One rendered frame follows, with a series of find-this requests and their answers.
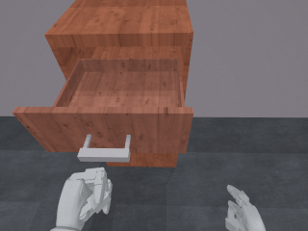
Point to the drawer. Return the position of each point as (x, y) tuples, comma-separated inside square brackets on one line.
[(110, 99)]

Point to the robot right hand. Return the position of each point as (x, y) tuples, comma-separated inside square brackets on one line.
[(247, 218)]

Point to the handle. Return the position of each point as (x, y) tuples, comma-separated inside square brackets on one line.
[(115, 155)]

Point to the cabinet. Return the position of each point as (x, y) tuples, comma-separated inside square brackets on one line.
[(125, 29)]

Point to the robot left hand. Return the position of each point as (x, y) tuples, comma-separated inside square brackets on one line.
[(92, 186)]

